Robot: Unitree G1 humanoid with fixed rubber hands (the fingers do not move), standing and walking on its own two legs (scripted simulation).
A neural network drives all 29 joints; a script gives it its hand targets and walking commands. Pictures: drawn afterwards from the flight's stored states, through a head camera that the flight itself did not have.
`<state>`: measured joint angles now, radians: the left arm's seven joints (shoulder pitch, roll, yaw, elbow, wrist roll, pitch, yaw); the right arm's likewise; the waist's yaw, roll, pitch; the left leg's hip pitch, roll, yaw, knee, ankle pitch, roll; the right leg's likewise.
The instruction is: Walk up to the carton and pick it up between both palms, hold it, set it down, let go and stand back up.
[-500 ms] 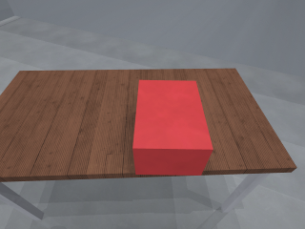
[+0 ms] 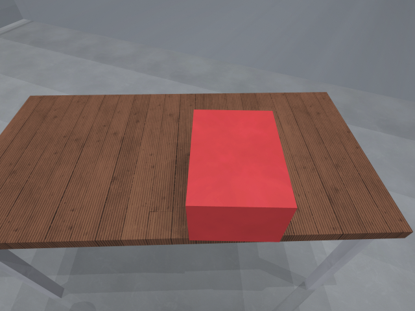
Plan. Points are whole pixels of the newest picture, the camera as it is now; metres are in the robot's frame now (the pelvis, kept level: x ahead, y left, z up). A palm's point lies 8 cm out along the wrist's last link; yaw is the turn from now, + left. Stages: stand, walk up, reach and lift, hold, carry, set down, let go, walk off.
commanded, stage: stand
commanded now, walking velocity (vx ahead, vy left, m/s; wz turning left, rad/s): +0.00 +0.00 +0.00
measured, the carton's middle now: (233, 171) +0.46 -0.07 -0.05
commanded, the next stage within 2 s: none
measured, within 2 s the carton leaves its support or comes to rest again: neither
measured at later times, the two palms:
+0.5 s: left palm out of the picture +0.07 +0.29 -0.12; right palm out of the picture +0.07 -0.28 -0.12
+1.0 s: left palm out of the picture +0.08 +0.29 -0.13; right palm out of the picture +0.08 -0.28 -0.12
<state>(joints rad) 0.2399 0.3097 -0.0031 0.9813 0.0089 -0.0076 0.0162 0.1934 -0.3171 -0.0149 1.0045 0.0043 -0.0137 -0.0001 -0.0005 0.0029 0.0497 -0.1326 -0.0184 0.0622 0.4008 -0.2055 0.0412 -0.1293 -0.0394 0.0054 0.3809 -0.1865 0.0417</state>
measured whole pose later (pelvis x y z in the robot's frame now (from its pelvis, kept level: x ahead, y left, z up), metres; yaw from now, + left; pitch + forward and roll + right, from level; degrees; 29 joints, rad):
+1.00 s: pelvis +0.03 +0.01 +0.00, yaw +0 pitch -3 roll +0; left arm 0.20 0.30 -0.01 1.05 0.00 -0.01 0.04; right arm 0.19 -0.31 -0.03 1.05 0.01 -0.02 -0.01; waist 0.00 -0.01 0.06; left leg -0.07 -0.04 0.06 0.34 -0.22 0.05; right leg -0.07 -0.06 0.00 0.34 -0.21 0.05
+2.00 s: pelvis +0.02 +0.01 +0.00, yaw +0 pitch -4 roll +0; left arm 0.22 0.30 0.00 1.07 0.00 -0.01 0.03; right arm 0.23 -0.30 -0.04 1.07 0.01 -0.02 -0.01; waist 0.00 -0.01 0.07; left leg -0.06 -0.04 0.06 0.34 -0.21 0.06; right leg -0.06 -0.06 0.00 0.33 -0.20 0.06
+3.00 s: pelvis +0.03 +0.00 +0.00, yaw +1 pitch -4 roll +0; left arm 0.20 0.31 -0.01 1.09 0.00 -0.01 0.04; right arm 0.20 -0.30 -0.04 1.09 0.01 -0.02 -0.01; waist 0.00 -0.02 0.07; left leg -0.06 -0.03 0.05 0.32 -0.21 0.04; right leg -0.06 -0.05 -0.01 0.32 -0.20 0.04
